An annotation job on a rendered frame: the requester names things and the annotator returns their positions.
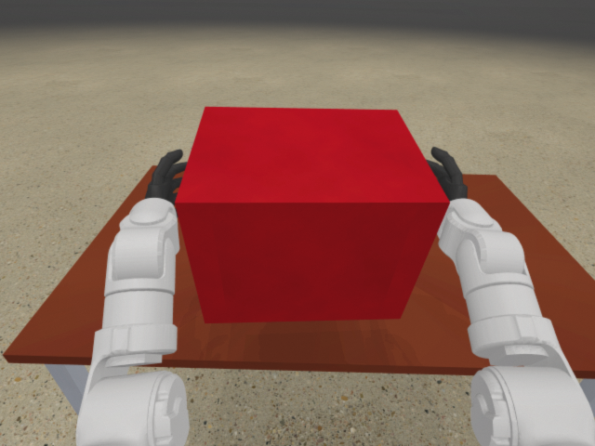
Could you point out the robot left forearm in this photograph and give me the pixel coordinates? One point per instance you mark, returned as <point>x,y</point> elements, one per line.
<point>137,327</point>

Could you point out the carton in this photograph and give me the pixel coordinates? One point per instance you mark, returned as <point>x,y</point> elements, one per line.
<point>292,214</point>

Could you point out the robot right hand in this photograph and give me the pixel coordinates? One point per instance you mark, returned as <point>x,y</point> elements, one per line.
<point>448,175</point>

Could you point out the robot right forearm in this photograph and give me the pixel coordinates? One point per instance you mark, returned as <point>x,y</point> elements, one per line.
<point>507,326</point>

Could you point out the robot left hand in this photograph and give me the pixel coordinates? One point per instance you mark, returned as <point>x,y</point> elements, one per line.
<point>162,184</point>

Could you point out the robot right upper arm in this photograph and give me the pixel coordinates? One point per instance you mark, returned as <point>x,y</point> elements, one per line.
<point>529,406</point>

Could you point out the robot left upper arm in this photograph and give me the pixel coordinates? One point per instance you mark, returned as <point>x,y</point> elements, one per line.
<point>147,409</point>

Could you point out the table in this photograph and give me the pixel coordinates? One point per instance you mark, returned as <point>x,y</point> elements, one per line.
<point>431,337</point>

